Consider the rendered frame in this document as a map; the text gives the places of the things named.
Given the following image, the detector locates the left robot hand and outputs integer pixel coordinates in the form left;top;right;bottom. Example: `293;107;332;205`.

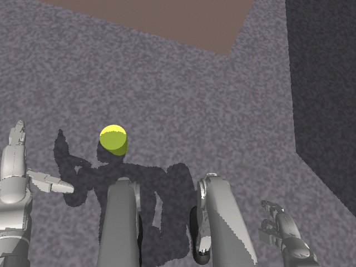
0;120;74;194

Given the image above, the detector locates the cup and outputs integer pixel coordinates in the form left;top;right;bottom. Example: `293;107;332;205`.
100;125;128;156

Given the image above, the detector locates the right robot foot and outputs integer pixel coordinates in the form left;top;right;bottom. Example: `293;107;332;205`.
190;206;210;265

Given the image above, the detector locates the right robot hand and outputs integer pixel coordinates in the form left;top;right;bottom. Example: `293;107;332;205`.
258;200;301;250

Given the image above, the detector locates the right robot arm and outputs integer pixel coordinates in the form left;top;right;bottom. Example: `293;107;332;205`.
281;237;322;267

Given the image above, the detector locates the left robot arm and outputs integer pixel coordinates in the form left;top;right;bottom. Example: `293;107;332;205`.
0;177;33;267

